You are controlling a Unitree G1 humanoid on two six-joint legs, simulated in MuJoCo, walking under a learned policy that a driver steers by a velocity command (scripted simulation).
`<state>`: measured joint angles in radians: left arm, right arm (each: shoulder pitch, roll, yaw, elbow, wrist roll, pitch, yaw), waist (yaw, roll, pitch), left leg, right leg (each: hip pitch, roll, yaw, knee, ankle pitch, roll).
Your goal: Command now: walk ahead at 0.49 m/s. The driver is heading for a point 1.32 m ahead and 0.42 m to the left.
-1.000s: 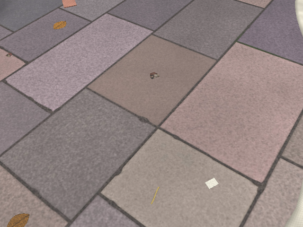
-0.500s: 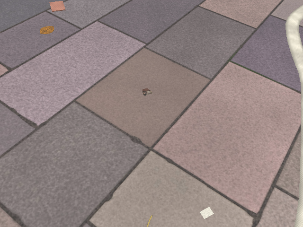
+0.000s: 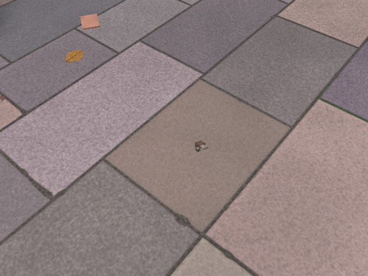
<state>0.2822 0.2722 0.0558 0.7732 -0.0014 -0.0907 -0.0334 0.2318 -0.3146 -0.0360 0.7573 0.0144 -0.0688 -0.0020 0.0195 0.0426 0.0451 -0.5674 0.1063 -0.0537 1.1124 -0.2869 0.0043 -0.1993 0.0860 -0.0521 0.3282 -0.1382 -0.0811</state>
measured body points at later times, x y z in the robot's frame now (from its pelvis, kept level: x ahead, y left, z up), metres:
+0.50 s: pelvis +0.28 +0.08 +0.00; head +0.31 +0.10 +0.45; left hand +0.40 +0.36 -0.12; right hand +0.37 -0.20 -0.10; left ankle +0.31 +0.16 -0.74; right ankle +0.28 -0.08 -0.66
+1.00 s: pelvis +0.56 +0.02 +0.00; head +0.59 +0.02 +0.44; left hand +0.67 +0.30 -0.11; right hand +0.63 -0.26 -0.13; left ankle +0.47 +0.16 -0.66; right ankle +0.61 -0.07 -0.74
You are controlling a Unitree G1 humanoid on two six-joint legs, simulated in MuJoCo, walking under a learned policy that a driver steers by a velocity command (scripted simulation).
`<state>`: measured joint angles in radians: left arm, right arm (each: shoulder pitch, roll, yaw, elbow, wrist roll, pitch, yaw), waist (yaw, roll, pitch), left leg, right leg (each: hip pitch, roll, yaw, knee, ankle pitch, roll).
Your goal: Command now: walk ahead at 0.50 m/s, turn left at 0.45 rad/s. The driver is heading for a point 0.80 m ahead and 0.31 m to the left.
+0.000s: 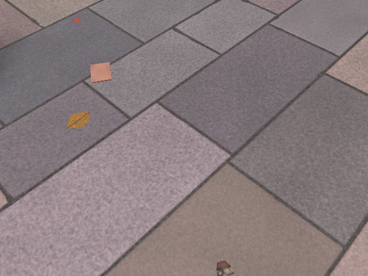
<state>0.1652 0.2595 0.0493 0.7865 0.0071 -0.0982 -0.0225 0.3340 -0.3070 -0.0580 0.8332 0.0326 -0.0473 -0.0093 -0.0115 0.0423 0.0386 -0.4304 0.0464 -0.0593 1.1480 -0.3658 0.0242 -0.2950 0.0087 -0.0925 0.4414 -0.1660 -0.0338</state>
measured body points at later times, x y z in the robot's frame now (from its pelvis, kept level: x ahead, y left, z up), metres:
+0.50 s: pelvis +0.25 +0.09 -0.01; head +0.29 +0.11 +0.44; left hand +0.29 +0.39 -0.13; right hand +0.46 -0.15 -0.10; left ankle +0.30 +0.17 -0.74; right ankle +0.20 -0.10 -0.64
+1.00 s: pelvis +0.54 +0.14 -0.01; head +0.56 +0.15 +0.44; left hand +0.53 +0.46 -0.10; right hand +0.76 -0.06 -0.12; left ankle +0.38 +0.19 -0.65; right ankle +0.65 +0.08 -0.74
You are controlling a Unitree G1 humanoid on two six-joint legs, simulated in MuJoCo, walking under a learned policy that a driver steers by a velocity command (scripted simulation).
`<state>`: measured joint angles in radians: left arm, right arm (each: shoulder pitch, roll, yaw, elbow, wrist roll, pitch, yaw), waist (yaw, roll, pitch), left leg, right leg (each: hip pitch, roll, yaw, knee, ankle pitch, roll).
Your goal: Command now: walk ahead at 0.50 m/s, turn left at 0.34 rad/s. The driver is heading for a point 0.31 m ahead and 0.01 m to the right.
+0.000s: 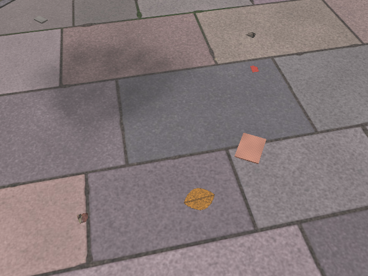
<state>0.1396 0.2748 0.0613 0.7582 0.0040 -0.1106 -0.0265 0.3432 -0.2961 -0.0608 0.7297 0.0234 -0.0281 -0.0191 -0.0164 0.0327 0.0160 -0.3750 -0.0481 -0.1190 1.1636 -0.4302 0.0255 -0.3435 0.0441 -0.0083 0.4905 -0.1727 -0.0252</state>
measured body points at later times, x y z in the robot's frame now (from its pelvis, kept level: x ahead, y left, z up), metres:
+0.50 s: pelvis +0.21 +0.05 +0.00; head +0.24 +0.06 +0.45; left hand +0.27 +0.33 -0.14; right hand +0.40 -0.19 -0.09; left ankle +0.29 +0.15 -0.73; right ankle +0.16 -0.11 -0.68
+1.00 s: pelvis +0.28 +0.03 +0.00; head +0.29 +0.03 +0.45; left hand +0.34 +0.29 -0.14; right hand +0.39 -0.23 -0.13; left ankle +0.30 +0.15 -0.73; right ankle +0.26 -0.10 -0.73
